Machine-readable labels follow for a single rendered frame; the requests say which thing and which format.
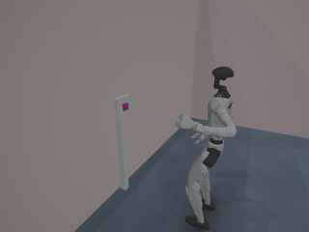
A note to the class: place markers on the robot right upper arm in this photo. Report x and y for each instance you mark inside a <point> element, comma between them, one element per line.
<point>231,113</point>

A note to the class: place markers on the button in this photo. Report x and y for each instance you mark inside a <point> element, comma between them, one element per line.
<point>125,106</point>

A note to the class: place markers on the panel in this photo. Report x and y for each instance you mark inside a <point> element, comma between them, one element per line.
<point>121,137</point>

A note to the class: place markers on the robot left upper arm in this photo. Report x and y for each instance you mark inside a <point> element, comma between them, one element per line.
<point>218,107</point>

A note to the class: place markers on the robot right foot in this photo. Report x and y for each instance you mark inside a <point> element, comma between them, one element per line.
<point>210,206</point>

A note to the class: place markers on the robot left forearm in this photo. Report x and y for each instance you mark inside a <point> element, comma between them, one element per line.
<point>213,131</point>

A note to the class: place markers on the robot right shin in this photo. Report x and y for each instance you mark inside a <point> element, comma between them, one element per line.
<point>205,187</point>

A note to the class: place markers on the left robot hand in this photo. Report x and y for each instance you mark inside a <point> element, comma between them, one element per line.
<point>185,123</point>

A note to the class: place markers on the right robot hand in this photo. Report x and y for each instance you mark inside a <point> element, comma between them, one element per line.
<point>200,138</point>

